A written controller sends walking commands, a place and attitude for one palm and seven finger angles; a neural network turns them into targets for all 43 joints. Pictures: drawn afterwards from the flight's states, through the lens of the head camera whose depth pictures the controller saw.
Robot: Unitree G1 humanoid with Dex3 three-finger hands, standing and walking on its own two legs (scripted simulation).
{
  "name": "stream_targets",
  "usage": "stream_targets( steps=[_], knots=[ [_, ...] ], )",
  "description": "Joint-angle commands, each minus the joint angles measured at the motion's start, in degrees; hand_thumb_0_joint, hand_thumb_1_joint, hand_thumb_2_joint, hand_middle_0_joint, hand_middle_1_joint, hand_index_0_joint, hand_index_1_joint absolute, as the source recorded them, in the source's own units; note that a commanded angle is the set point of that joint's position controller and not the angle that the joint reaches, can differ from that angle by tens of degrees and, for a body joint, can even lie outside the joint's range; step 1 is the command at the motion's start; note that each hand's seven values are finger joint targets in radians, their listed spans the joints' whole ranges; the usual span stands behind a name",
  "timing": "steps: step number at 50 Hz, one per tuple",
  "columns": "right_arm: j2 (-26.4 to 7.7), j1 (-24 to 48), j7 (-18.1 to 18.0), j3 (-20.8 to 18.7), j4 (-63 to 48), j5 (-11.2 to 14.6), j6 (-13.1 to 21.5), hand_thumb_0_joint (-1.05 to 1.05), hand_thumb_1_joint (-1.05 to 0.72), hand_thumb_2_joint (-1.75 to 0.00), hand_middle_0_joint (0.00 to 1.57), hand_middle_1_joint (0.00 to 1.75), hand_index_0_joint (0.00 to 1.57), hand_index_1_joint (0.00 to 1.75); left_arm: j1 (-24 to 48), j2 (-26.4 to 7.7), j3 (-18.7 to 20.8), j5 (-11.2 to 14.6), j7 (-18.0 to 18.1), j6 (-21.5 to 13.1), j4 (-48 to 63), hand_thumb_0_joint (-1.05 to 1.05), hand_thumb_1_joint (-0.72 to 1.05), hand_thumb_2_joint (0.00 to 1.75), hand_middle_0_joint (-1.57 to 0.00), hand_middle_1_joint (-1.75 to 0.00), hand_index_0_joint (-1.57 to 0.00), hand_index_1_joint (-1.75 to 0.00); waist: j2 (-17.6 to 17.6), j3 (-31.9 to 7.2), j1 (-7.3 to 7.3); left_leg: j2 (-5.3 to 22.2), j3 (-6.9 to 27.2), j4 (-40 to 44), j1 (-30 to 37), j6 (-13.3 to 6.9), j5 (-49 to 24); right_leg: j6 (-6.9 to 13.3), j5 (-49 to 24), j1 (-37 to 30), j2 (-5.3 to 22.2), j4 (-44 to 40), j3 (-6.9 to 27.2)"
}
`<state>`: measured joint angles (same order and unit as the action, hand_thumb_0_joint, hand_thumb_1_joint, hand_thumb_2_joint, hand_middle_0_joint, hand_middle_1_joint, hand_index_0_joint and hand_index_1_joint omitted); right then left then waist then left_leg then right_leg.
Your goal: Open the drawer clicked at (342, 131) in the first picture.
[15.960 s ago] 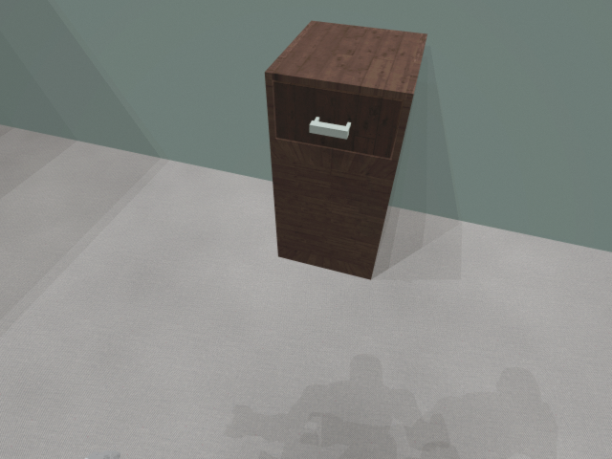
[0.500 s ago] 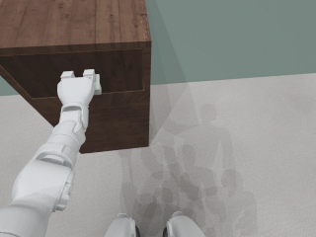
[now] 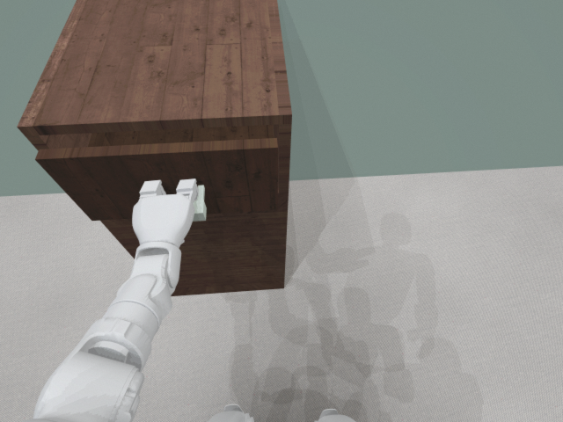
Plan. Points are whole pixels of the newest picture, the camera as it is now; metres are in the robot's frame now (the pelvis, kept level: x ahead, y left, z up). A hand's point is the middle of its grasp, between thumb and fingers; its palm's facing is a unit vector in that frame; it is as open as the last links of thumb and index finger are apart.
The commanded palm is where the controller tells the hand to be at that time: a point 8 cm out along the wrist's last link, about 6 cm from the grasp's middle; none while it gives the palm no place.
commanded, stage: pull the drawer open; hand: left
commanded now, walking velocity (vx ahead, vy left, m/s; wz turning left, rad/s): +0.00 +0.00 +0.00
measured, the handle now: (172, 202) +0.46 +0.18 -0.02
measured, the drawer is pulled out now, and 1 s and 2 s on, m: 0.04 0.17 0.30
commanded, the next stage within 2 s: none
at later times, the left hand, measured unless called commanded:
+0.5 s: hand (171, 272) +0.35 +0.17 -0.04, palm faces -0.04 -0.05 -1.00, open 5.8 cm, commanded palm +0.31 +0.17 +0.01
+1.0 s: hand (168, 311) +0.29 +0.16 -0.04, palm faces -0.03 -0.07 -1.00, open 5.7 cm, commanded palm +0.25 +0.17 +0.01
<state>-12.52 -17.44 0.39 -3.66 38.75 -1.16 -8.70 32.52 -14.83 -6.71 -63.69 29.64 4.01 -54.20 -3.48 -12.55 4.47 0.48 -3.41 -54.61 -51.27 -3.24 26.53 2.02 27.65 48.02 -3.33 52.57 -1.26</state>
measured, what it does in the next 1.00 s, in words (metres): stands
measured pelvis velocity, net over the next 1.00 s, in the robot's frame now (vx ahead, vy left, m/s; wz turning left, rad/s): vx -0.02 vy -0.02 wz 0.02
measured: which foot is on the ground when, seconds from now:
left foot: down 0.00-1.00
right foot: down 0.00-1.00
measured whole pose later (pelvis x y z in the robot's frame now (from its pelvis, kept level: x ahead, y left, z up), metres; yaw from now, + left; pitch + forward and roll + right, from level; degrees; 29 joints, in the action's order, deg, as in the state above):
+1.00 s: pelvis -0.02 -0.02 +0.00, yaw +1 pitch +17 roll +0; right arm -12.6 -11.7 -0.2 -2.8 35.8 -0.8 -8.6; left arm 6.4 -12.5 -11.9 -64.0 30.8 5.4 -31.4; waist -3.2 -11.7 0.6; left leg -0.1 -2.8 -54.1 -45.2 -2.0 25.4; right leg 3.3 27.9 42.7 -2.9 54.0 -1.9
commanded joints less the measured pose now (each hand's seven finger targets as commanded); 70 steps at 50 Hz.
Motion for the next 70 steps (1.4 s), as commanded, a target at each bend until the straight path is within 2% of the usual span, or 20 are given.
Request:
stream_targets(
  steps=[1, 4, 6, 8, 10, 14, 17, 20, 22, 23, 27, 30, 32, 34, 40, 47, 58, 60, 62, 70],
  knots=[
    [-8.00, -4.22, -0.73, -2.90, -4.60, -0.20, 0.51, 0.00, -0.90, -0.90, 0.20, 0.30, 0.20, 0.30, 10.48, -8.06, 2.65, 0.72, 1.56, -0.36, 9.82, 0.00, 0.90, 0.90, -0.40, -1.35, -0.40, -1.35, 3.20, -20.12, -0.69, -1.03, 2.49, 2.62, 18.61, 0.42, -31.55, 0.25, -33.77, -11.56, -0.29, -4.63, 0.70],
    [-7.73, -3.30, -0.48, -3.03, -5.29, -0.31, 0.26, 0.00, -0.90, -0.90, 0.20, 0.30, 0.20, 0.30, 6.48, -6.81, 2.43, 0.71, 1.85, 0.10, 12.71, 0.00, 0.90, 0.90, -0.40, -1.35, -0.40, -1.35, 2.06, -21.72, -1.64, -0.72, 2.75, 2.59, 21.52, 0.64, -35.33, 0.33, -34.70, -11.78, -0.33, -4.39, 0.44],
    [-7.78, -2.24, -0.53, -2.85, -5.70, -0.19, 0.11, 0.00, -0.90, -0.90, 0.20, 0.30, 0.20, 0.30, 5.67, -6.60, 2.02, 0.76, 1.94, 0.58, 13.56, 0.00, 0.90, 0.90, -0.40, -1.35, -0.40, -1.35, 4.34, -19.74, -1.27, -0.96, 2.57, 2.84, 19.62, 0.62, -32.43, 0.21, -34.50, -12.56, -0.21, -4.87, 0.66],
    [-7.60, -1.61, -0.52, -2.84, -6.26, -0.25, 0.22, 0.00, -0.90, -0.90, 0.20, 0.30, 0.20, 0.30, 4.20, -5.76, 1.52, 0.81, 2.16, 0.54, 16.13, 0.00, 0.90, 0.90, -0.40, -1.35, -0.40, -1.35, 2.93, -20.81, -1.79, -1.04, 2.59, 2.98, 20.73, 0.58, -33.02, 0.32, -34.65, -12.97, -0.12, -4.82, 0.74],
    [-7.50, -0.76, -0.55, -2.77, -6.33, -0.08, 0.19, 0.00, -0.90, -0.90, 0.20, 0.30, 0.20, 0.30, 3.31, -4.37, 0.35, 0.84, 2.21, 1.15, 15.77, 0.00, 0.90, 0.90, -0.40, -1.35, -0.40, -1.35, 4.63, -18.41, -1.16, -1.18, 2.50, 3.18, 19.72, 0.56, -30.39, 0.28, -33.21, -12.43, -0.14, -5.32, 0.52],
    [-7.35, 0.31, -0.97, -2.56, -6.36, -0.11, 0.32, 0.00, -0.90, -0.90, 0.20, 0.30, 0.20, 0.30, 4.79, -6.33, 1.43, -0.01, 2.85, 1.32, 17.45, 0.00, 0.90, 0.90, -0.40, -1.35, -0.40, -1.35, 3.38, -19.01, -1.75, -1.46, 2.56, 3.35, 19.45, 0.65, -28.13, 0.47, -31.11, -12.27, 0.02, -5.02, 0.78],
    [-7.13, 1.31, -0.75, -2.55, -6.93, -0.13, 0.29, 0.00, -0.90, -0.90, 0.20, 0.30, 0.20, 0.30, 1.61, -4.90, 0.55, 0.41, 2.80, 1.69, 19.56, 0.00, 0.90, 0.90, -0.40, -1.35, -0.40, -1.35, 2.56, -19.18, -2.02, -1.45, 2.68, 3.45, 20.57, 0.72, -28.90, 0.67, -31.35, -12.59, -0.05, -5.26, 0.73],
    [-7.09, 2.00, -0.91, -2.22, -7.49, 0.08, 0.35, 0.00, -0.90, -0.90, 0.20, 0.30, 0.20, 0.30, -0.60, -4.10, -0.26, 0.83, 2.71, 1.90, 20.00, 0.00, 0.90, 0.90, -0.40, -1.35, -0.40, -1.35, 4.69, -16.42, -1.90, -1.66, 2.58, 4.10, 18.96, 0.63, -25.65, 0.55, -29.65, -12.82, -0.04, -5.89, 0.72],
    [-7.00, 3.00, -1.06, -2.11, -7.76, -0.01, 0.42, 0.00, -0.90, -0.90, 0.20, 0.30, 0.20, 0.30, -1.86, -6.07, 1.41, 0.62, 2.90, 1.50, 21.75, 0.00, 0.90, 0.90, -0.40, -1.35, -0.40, -1.35, 3.45, -17.93, -2.91, -1.76, 2.58, 4.20, 19.31, 0.71, -25.78, 0.75, -29.45, -13.53, 0.02, -5.72, 1.07],
    [-6.93, 2.73, -0.98, -2.08, -8.08, 0.09, 0.61, 0.00, -0.90, -0.90, 0.20, 0.30, 0.20, 0.30, -2.68, -4.53, 0.08, 0.84, 2.86, 1.53, 22.53, 0.00, 0.90, 0.90, -0.40, -1.35, -0.40, -1.35, 2.67, -17.55, -2.73, -1.74, 2.53, 4.35, 19.66, 0.68, -25.64, 0.79, -29.33, -13.36, 0.05, -5.66, 0.92],
    [-6.93, 3.99, -1.15, -1.94, -8.09, -0.01, 0.92, 0.00, -0.90, -0.90, 0.20, 0.30, 0.20, 0.30, -4.50, -5.39, 1.16, 0.81, 3.15, 1.35, 23.03, 0.00, 0.90, 0.90, -0.40, -1.35, -0.40, -1.35, 5.08, -16.42, -2.85, -1.82, 2.58, 4.39, 18.08, 0.63, -23.21, 0.64, -27.82, -13.37, 0.13, -5.88, 1.17],
    [-6.76, 4.27, -1.14, -1.92, -8.57, 0.11, 1.29, 0.00, -0.90, -0.90, 0.20, 0.30, 0.20, 0.30, -6.90, -4.02, -0.20, 0.63, 3.32, 1.43, 24.14, 0.00, 0.90, 0.90, -0.40, -1.35, -0.40, -1.35, 4.60, -15.01, -2.98, -2.00, 2.38, 4.62, 17.83, 0.63, -21.65, 0.73, -26.51, -13.11, 0.17, -6.14, 1.22],
    [-6.87, 4.98, -1.12, -1.85, -8.64, 0.08, 1.32, 0.00, -0.90, -0.90, 0.20, 0.30, 0.20, 0.30, -7.61, -5.58, 1.37, 0.51, 3.61, 1.37, 25.60, 0.00, 0.90, 0.90, -0.40, -1.35, -0.40, -1.35, 4.88, -16.05, -3.53, -1.92, 2.71, 4.66, 18.17, 0.72, -22.01, 0.86, -25.91, -13.21, 0.11, -5.83, 1.21],
    [-6.69, 5.31, -0.92, -1.85, -8.76, 0.12, 1.45, 0.00, -0.90, -0.90, 0.20, 0.30, 0.20, 0.30, -8.10, -4.18, -0.22, 0.35, 3.80, 1.37, 27.46, 0.00, 0.90, 0.90, -0.40, -1.35, -0.40, -1.35, 3.26, -16.36, -3.47, -1.81, 2.63, 4.71, 19.20, 0.78, -21.74, 0.91, -24.87, -12.31, 0.15, -5.72, 1.04],
    [-6.73, 6.26, -0.68, -1.76, -9.59, 0.11, 1.73, 0.00, -0.90, -0.90, 0.20, 0.30, 0.20, 0.30, -12.48, -2.15, -2.15, 0.87, 3.79, 2.10, 29.28, 0.00, 0.90, 0.90, -0.40, -1.35, -0.40, -1.35, 4.81, -13.90, -3.19, -1.88, 2.79, 4.83, 18.85, 0.64, -20.31, 0.91, -23.97, -12.15, 0.16, -6.06, 0.90],
    [-6.61, 8.47, -1.17, -1.21, -10.32, 0.12, 2.08, 0.00, -0.90, -0.90, 0.20, 0.30, 0.20, 0.30, -17.63, -5.28, 0.73, 0.95, 3.47, 1.93, 32.90, 0.00, 0.90, 0.90, -0.40, -1.35, -0.40, -1.35, 4.84, -14.77, -4.85, -2.44, 2.33, 4.74, 17.31, 0.72, -19.14, 0.78, -25.96, -14.90, 0.69, -6.07, 2.31],
    [-6.31, 10.83, -0.02, -0.90, -13.10, -0.23, 2.12, 0.00, -0.90, -0.90, 0.20, 0.30, 0.20, 0.30, -30.37, -3.26, -0.95, 0.40, 4.36, 1.80, 41.98, 0.00, 0.90, 0.90, -0.40, -1.35, -0.40, -1.35, 3.87, -12.74, -5.56, -2.22, 2.85, 4.13, 19.36, 0.95, -20.79, 1.18, -25.93, -13.42, 0.36, -4.83, 1.76],
    [-6.26, 11.46, 0.24, -0.81, -13.33, -0.32, 2.05, 0.00, -0.90, -0.90, 0.20, 0.30, 0.20, 0.30, -30.43, -1.79, -2.73, 0.42, 4.55, 2.09, 43.09, 0.00, 0.90, 0.90, -0.40, -1.35, -0.40, -1.35, 4.45, -11.10, -4.75, -2.19, 2.99, 3.98, 19.06, 0.88, -19.39, 1.06, -24.65, -12.30, 0.46, -5.08, 1.50],
    [-6.23, 12.51, 0.06, -0.51, -13.19, -0.56, 1.94, 0.00, -0.90, -0.90, 0.20, 0.30, 0.20, 0.30, -29.98, -3.59, -1.16, 0.25, 4.88, 2.09, 44.03, 0.00, 0.90, 0.90, -0.40, -1.35, -0.40, -1.35, 4.63, -12.05, -5.05, -2.32, 3.00, 3.59, 18.40, 0.92, -18.66, 1.03, -24.28, -12.50, 0.54, -4.79, 1.93],
    [-5.82, 13.41, -0.02, -0.30, -13.96, -0.55, 2.21, 0.00, -0.90, -0.90, 0.20, 0.30, 0.20, 0.30, -35.01, -3.41, -1.67, -0.15, 5.04, 2.05, 47.09, 0.00, 0.90, 0.90, -0.40, -1.35, -0.40, -1.35, 5.28, -11.10, -5.56, -2.58, 3.06, 3.22, 18.20, 0.89, -17.19, 0.97, -23.50, -12.49, 0.77, -4.62, 2.22]
  ],
)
